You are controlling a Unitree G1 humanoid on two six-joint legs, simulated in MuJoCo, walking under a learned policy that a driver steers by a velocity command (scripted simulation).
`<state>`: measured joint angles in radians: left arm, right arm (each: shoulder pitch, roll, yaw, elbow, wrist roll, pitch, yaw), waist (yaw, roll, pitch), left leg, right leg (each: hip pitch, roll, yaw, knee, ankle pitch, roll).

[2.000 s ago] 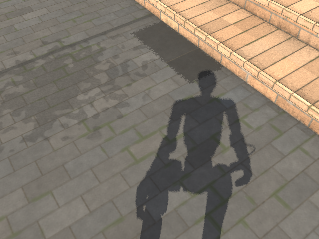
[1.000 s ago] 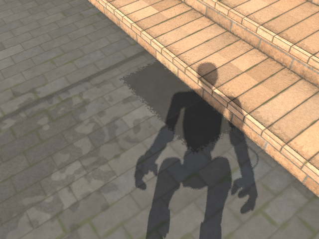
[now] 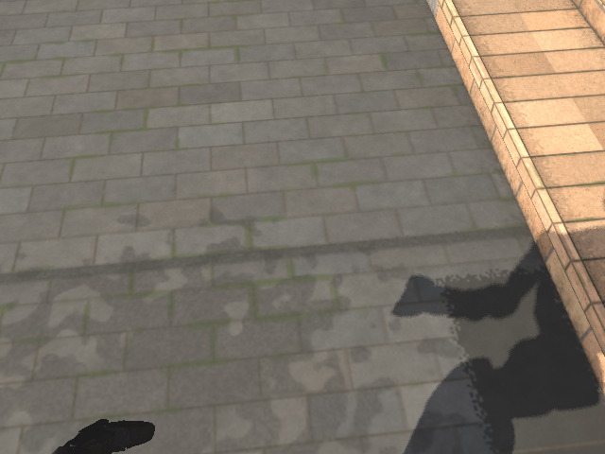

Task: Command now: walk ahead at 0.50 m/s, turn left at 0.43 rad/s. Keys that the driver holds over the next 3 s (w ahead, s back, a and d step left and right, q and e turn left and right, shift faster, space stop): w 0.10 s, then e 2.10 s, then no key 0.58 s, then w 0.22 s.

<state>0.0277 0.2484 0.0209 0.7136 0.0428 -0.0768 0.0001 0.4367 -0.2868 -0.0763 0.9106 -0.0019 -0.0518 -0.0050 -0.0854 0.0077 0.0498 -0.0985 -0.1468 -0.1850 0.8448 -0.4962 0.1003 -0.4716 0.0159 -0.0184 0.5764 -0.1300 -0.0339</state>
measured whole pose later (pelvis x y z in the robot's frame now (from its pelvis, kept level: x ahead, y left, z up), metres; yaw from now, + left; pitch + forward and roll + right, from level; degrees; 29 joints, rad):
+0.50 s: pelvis +0.18 +0.02 +0.01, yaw -6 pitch +0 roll -1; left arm 0.33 0.26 0.06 0.87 0.01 0.00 0.01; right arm 0.12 -0.21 0.00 0.77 -0.01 -0.03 -0.03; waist 0.06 -0.02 0.06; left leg -0.36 0.00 0.05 0.52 -0.16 0.05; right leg -0.36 0.05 0.02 0.99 -0.54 -0.03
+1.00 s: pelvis +0.16 -0.01 +0.02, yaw -24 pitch +1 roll +2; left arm 0.24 0.27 0.06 0.73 0.01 0.05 0.00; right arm 0.21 -0.29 -0.06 0.78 -0.03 0.04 -0.01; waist 0.00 0.04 0.04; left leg -0.52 0.01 0.01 1.02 -0.37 -0.03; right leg -0.24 0.05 0.04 0.47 -0.23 -0.07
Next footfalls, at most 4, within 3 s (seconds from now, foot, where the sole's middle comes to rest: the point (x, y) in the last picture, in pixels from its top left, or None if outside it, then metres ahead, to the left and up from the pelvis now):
0.40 left None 0.30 0.10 -0.76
0.84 right None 0.17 -0.10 -0.76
1.32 left None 0.26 0.07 -0.76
1.76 right None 0.08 -0.06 -0.76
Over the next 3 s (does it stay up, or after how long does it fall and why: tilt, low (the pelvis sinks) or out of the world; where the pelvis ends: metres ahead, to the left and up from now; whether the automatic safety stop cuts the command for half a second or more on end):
stays up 0.16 -0.01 0.02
